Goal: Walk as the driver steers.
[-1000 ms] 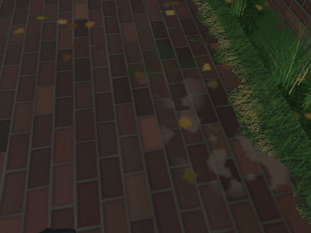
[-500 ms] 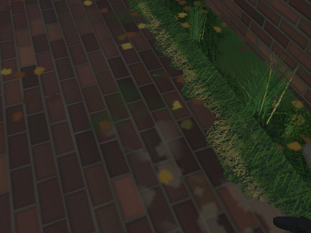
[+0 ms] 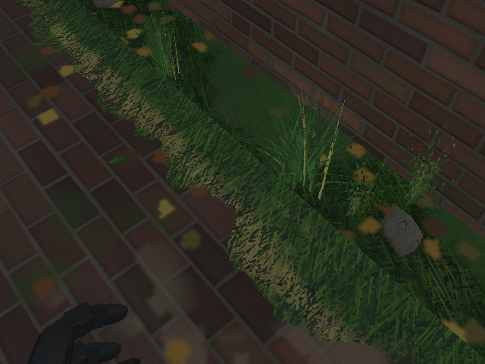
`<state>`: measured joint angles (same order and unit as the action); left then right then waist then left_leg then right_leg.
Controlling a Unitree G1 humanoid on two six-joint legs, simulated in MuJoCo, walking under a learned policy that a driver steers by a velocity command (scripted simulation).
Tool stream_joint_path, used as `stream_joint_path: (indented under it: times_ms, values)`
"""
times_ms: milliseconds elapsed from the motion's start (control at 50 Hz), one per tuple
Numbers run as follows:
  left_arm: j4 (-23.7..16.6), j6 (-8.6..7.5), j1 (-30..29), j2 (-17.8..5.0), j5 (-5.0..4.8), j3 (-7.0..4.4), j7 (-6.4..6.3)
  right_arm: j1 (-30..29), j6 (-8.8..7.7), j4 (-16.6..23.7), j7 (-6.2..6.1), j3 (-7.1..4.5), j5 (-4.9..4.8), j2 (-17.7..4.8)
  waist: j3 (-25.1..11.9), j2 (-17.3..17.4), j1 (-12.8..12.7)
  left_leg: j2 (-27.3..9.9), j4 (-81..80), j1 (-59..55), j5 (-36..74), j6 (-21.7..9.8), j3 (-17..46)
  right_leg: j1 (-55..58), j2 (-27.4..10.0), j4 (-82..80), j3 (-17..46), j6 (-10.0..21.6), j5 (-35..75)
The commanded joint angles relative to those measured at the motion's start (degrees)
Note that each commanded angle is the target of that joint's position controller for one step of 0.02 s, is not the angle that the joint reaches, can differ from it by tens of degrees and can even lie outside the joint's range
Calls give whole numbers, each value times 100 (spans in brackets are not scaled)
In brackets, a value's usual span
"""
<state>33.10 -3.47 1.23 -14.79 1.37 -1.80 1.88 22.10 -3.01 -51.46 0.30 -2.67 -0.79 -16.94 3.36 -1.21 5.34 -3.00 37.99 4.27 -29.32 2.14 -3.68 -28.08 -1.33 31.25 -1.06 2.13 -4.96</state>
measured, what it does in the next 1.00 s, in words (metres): walks ahead, turning left: left foot, then right foot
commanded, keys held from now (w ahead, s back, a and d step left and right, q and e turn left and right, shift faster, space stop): q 1.00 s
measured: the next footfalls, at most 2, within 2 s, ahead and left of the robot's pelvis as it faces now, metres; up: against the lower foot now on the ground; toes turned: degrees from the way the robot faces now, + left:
left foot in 0.42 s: +0.15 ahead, +0.14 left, +0.00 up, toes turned +17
right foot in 0.92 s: +0.24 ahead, -0.06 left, +0.00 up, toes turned +36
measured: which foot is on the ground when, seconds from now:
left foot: up 0.00-0.40, down 0.42-0.92, up 0.94-1.00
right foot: down 0.00-0.42, up 0.44-0.90, down 0.92-1.00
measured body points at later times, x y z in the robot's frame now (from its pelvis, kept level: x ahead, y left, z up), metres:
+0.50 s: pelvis +0.10 +0.04 +0.01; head +0.13 +0.07 +0.45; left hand +0.18 +0.35 -0.11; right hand +0.31 -0.21 -0.07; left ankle +0.11 +0.13 -0.72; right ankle +0.10 -0.11 -0.68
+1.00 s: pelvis +0.14 +0.01 +0.01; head +0.17 +0.02 +0.46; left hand +0.09 +0.33 -0.08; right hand +0.43 -0.14 -0.08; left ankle +0.08 +0.12 -0.68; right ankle +0.20 -0.09 -0.72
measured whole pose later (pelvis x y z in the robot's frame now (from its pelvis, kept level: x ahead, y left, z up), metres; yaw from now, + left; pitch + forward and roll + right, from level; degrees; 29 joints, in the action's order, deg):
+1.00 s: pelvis +0.14 +0.01 +0.01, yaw +34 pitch +2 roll +0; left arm 45.6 -0.5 7.7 -16.6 1.2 -4.6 -0.8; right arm 8.4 2.7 -37.0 -1.5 -4.9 -0.9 -19.5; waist 2.1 2.7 0.3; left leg 7.0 50.4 26.2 -27.1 0.8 9.8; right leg -15.0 1.3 27.5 2.1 0.4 -13.9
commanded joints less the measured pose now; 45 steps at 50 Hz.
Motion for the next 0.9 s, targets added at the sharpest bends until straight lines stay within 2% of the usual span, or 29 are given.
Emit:
stream_joint_path:
  times_ms: [20,40,60,80,100,120,140,180,260,340,380,400,420,440,460,480,500,520,540,560,600,680,760,840,880,900]
  values:
    - [42,119,2065,-1169,58,-421,-120,317,-129,269,28,-125,-107,-918,-3002,-550,-1217,219,3515,2864,-1038,38,1226,4757,-2345,-252,2487,1651,4358]
    - [99,108,1629,-987,-35,-341,-110,-170,-78,474,5,-144,-208,-868,-2031,-598,-1026,31,3380,3309,-763,29,995,4109,-2024,-432,1749,1410,3960]
    - [175,80,1267,-776,-103,-280,-100,-271,6,439,-62,-122,-140,-687,-1482,-357,-800,-167,3058,3275,-381,93,846,3338,-1739,-712,1340,1220,3441]
    - [205,53,937,-625,-117,-247,-83,-214,132,392,-126,-150,-59,-632,-1115,-408,-582,-278,2823,2919,-62,163,783,2546,-1576,-1036,987,1116,2962]
    - [246,13,710,-614,-38,-256,-74,-17,264,336,-166,-157,-41,-531,-987,-510,-376,-276,2831,2350,264,238,711,1843,-1490,-1308,679,1090,2861]
    - [260,-26,492,-647,27,-280,-78,107,363,348,-211,-167,-30,-437,-941,-573,-242,-210,2839,2109,482,311,607,1461,-1501,-1505,493,1168,2728]
    - [287,-51,313,-668,51,-293,-96,126,433,398,-246,-186,-22,-405,-851,-609,-165,-198,2733,2070,600,353,581,1243,-1516,-1628,301,1207,2588]
    - [403,-62,255,-720,39,-324,-178,-159,503,596,-268,-214,9,-396,-712,-622,-199,-277,2310,2231,996,334,594,1192,-1569,-1782,54,1192,2080]
    - [604,60,302,-876,-19,-382,-340,-774,539,947,-126,-206,37,-358,-666,-507,-397,-352,1262,2091,1672,172,474,1395,-1615,-1875,-253,1120,1066]
    - [762,212,363,-1084,-164,-460,-325,-1100,625,1253,15,-283,32,-520,-594,-472,-495,-272,613,2037,1277,-27,281,1845,-1873,-1547,-223,1010,795]
    - [820,268,311,-1154,-269,-493,-314,-1067,654,1331,70,-318,30,-525,-590,-454,-413,-147,-24,1778,1336,-202,99,2002,-1878,-1147,-286,799,798]
    - [872,292,334,-1116,-320,-491,-315,-953,646,1316,77,-345,38,-534,-617,-378,-341,1,-551,1425,1723,-328,-24,1954,-1748,-795,-418,595,673]
    - [1025,309,662,-964,-304,-467,-299,-784,628,1284,32,-421,71,-711,-670,-57,-334,101,-1079,943,2480,-513,130,1791,-1456,-216,-620,259,264]
    - [1007,314,802,-712,-106,-400,-283,-549,592,1324,-77,-598,70,-1351,-749,1257,-408,-798,-1547,184,4690,-923,1497,903,-809,1342,-1159,-274,-868]
    - [678,327,495,-576,37,-332,-321,-560,518,1469,-91,-640,207,-1778,-820,2225,-381,-1949,-1693,-345,5579,-2195,3363,-745,148,2831,-791,-709,-3460]
    - [684,348,137,-819,-12,-396,-338,-439,380,1473,-19,-552,238,-1422,-1232,1240,-82,-1836,-1755,-362,5299,-2371,3200,-898,116,3677,174,-640,-3524]
    - [673,365,97,-831,-144,-415,-345,-626,274,1467,-11,-508,203,-1316,-1125,1006,-224,-1559,-1742,-264,4998,-2095,2675,-1015,30,3805,356,-522,-3057]
    - [796,377,215,-800,-152,-430,-399,-927,236,1498,-43,-492,96,-1183,-1049,677,-382,-1273,-1705,-173,4499,-1765,2354,-1053,-78,3629,446,-479,-2582]
    - [821,390,215,-912,-105,-473,-449,-1185,264,1544,-87,-429,-6,-1003,-954,642,-467,-1169,-1736,-30,4281,-1582,2230,-1043,-124,3402,496,-486,-2258]
    - [840,389,215,-901,-91,-484,-454,-1257,287,1585,-133,-388,4,-941,-984,771,-533,-1052,-1743,180,4442,-1527,2129,-770,-64,3428,477,-507,-2019]
    - [877,375,359,-801,-134,-470,-440,-1268,314,1644,-182,-386,55,-955,-1126,799,-597,-932,-1745,144,4541,-1542,2060,-605,66,3203,492,-567,-1720]
    - [851,366,174,-656,-153,-409,-428,-1181,369,1672,-261,-435,19,-1074,-1061,808,-475,-834,-1743,99,3827,-1522,2275,-440,170,2082,590,-705,-1500]
    - [862,337,149,-705,-174,-408,-368,-1289,438,1734,-246,-455,44,-1121,-889,971,-422,-719,-1790,561,2967,-1514,2638,101,276,1332,636,-719,-1481]
    - [872,228,276,-781,-206,-427,-276,-1407,492,1782,-197,-450,15,-1097,-879,1078,-423,-641,-1611,534,3137,-1469,3139,524,373,574,666,-609,-1588]
    - [948,168,561,-791,-212,-447,-220,-1565,537,1829,-210,-433,-40,-1065,-915,1065,-606,-473,-1380,578,3277,-1306,3232,1034,396,-341,586,-491,-1122]
    - [1022,149,776,-837,-197,-474,-205,-1621,563,1855,-229,-415,-79,-1015,-919,987,-729,-284,-1209,795,3012,-1104,3142,1533,295,-1022,540,-395,-470]
Velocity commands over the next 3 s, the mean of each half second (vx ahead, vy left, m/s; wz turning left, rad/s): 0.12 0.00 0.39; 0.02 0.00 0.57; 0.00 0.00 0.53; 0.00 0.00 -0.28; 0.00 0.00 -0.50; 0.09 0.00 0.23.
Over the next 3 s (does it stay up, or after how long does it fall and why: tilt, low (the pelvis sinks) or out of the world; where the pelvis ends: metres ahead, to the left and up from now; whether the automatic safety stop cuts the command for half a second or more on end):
stays up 0.11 0.08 0.01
